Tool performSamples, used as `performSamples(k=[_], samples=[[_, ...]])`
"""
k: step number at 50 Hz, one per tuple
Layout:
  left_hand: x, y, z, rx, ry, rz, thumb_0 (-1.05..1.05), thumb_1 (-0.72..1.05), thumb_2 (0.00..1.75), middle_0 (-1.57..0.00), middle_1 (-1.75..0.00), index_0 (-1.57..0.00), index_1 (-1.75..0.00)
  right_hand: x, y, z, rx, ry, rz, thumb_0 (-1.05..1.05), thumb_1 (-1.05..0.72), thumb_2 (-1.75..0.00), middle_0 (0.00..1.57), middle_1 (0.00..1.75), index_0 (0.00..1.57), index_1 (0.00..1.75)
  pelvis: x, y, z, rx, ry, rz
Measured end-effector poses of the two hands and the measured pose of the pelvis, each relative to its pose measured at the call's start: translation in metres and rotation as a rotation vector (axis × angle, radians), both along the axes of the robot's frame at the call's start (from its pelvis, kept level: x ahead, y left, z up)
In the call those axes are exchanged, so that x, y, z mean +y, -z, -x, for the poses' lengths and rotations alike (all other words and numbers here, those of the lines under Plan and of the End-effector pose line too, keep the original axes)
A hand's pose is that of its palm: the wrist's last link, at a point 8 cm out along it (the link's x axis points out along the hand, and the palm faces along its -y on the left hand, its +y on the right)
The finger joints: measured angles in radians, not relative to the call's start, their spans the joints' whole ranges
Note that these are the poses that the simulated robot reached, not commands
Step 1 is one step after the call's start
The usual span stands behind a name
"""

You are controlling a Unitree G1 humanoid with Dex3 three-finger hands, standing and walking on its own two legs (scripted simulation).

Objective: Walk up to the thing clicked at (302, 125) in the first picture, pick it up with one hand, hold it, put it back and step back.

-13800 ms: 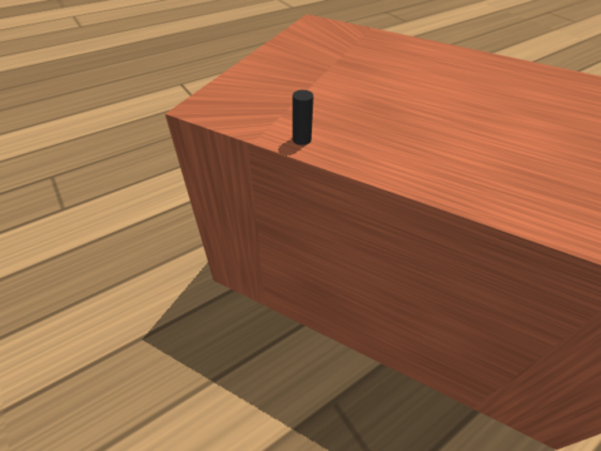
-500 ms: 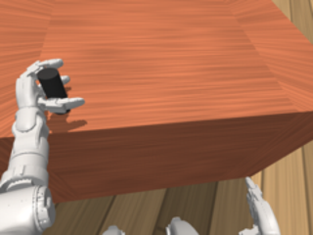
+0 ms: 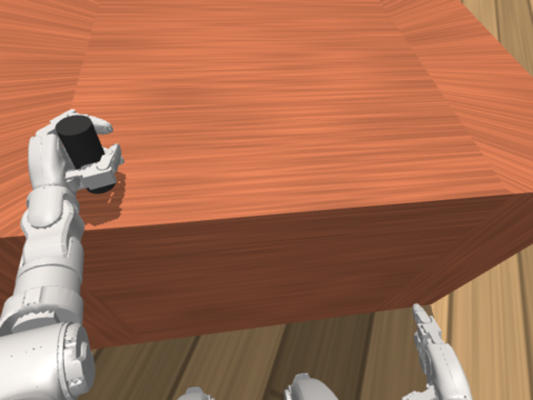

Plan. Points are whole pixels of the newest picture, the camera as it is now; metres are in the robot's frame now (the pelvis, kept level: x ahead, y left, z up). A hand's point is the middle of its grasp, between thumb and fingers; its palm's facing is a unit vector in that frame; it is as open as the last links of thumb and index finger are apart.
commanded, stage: settle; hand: left
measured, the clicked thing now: (88, 157) +0.46 +0.22 +0.09
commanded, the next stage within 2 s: lift in 0.76 s
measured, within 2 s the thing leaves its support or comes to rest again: leaves its support in 0.06 s
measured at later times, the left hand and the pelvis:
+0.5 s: hand (89, 124) +0.47 +0.20 +0.14, palm faces +0.18 -0.98 -0.01, open 5.9 cm; pelvis +0.01 +0.00 +0.01, yaw +0 degrees
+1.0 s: hand (82, 108) +0.47 +0.20 +0.17, palm faces +0.18 -0.98 -0.02, open 5.9 cm; pelvis +0.01 +0.00 +0.02, yaw +0 degrees
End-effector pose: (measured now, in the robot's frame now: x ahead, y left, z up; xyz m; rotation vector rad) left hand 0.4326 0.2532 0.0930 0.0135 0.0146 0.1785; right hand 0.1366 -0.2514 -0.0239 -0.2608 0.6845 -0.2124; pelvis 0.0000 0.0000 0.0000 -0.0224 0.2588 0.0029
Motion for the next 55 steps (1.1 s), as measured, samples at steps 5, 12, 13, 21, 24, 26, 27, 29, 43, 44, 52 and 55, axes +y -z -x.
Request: performSamples(k=[5,12,13,21,24,26,27,29,43,44,52,55], samples=[[0.000,-0.008,0.001,0.000,0.003,-0.006,0.04,0.14,1.12,-1.04,-1.13,-0.93,-1.13,0.000,-0.004,-0.003,-0.010,0.000,0.003,-0.01,0.53,-0.05,0.05,0.05,0.05,0.05,0.000,-0.003,-0.002,-0.008,-0.001,0.000],[0.001,-0.027,-0.003,-0.006,0.003,-0.007,0.03,0.14,1.13,-1.04,-1.13,-0.93,-1.13,-0.001,-0.008,-0.009,-0.024,0.010,-0.001,-0.01,0.53,-0.05,0.05,0.05,0.05,0.05,0.000,-0.007,-0.006,-0.026,-0.002,0.000],[0.001,-0.030,-0.004,-0.006,0.001,-0.008,0.03,0.14,1.13,-1.04,-1.13,-0.93,-1.13,-0.001,-0.008,-0.010,-0.025,0.012,-0.002,-0.01,0.53,-0.05,0.05,0.05,0.05,0.05,0.000,-0.008,-0.007,-0.029,-0.002,-0.001],[0.000,-0.045,-0.009,-0.001,0.004,-0.004,0.03,0.13,1.14,-1.05,-1.12,-0.94,-1.13,-0.001,-0.002,-0.007,-0.001,0.029,-0.028,-0.01,0.54,-0.05,0.05,0.05,0.05,0.05,0.001,-0.012,-0.009,-0.043,0.002,-0.003],[-0.002,-0.050,-0.011,-0.004,0.000,-0.001,0.03,0.13,1.14,-1.05,-1.12,-0.94,-1.13,-0.002,0.001,-0.006,0.006,0.038,-0.033,-0.01,0.54,-0.05,0.05,0.05,0.05,0.05,0.001,-0.013,-0.009,-0.047,0.003,-0.004],[-0.003,-0.052,-0.011,-0.004,-0.001,0.000,0.03,0.13,1.14,-1.05,-1.12,-0.94,-1.13,-0.003,0.001,-0.006,0.011,0.042,-0.035,-0.01,0.54,-0.05,0.05,0.05,0.05,0.05,0.000,-0.014,-0.010,-0.050,0.004,-0.005],[-0.003,-0.053,-0.012,-0.003,-0.002,-0.001,0.03,0.13,1.15,-1.05,-1.12,-0.94,-1.13,-0.004,0.002,-0.006,0.013,0.044,-0.035,-0.01,0.54,-0.05,0.05,0.05,0.05,0.05,0.000,-0.015,-0.010,-0.051,0.004,-0.006],[-0.004,-0.055,-0.012,-0.002,-0.003,-0.001,0.03,0.13,1.15,-1.05,-1.12,-0.94,-1.13,-0.005,0.003,-0.007,0.016,0.047,-0.037,-0.01,0.54,-0.05,0.05,0.05,0.05,0.05,0.000,-0.016,-0.010,-0.052,0.004,-0.006],[-0.005,-0.071,-0.010,-0.009,-0.007,-0.001,0.03,0.12,1.16,-1.06,-1.12,-0.94,-1.13,-0.009,0.004,-0.011,0.013,0.058,-0.045,-0.01,0.54,-0.05,0.05,0.05,0.05,0.05,-0.003,-0.021,-0.011,-0.074,0.000,-0.009],[-0.005,-0.072,-0.010,-0.009,-0.008,0.002,0.03,0.12,1.16,-1.06,-1.12,-0.94,-1.13,-0.009,0.003,-0.011,0.012,0.059,-0.044,-0.01,0.54,-0.05,0.05,0.05,0.05,0.05,-0.003,-0.022,-0.011,-0.075,-0.001,-0.009],[-0.005,-0.083,-0.007,-0.013,-0.005,-0.001,0.03,0.13,1.15,-1.05,-1.12,-0.94,-1.14,-0.013,-0.003,-0.012,-0.009,0.074,-0.038,-0.01,0.54,-0.05,0.05,0.05,0.05,0.05,-0.002,-0.025,-0.013,-0.091,0.001,-0.009],[-0.007,-0.090,-0.003,-0.022,0.001,-0.010,0.03,0.13,1.15,-1.05,-1.13,-0.94,-1.14,-0.014,-0.005,-0.013,-0.023,0.077,-0.038,-0.01,0.54,-0.05,0.05,0.05,0.05,0.05,-0.002,-0.026,-0.013,-0.099,0.001,-0.008]])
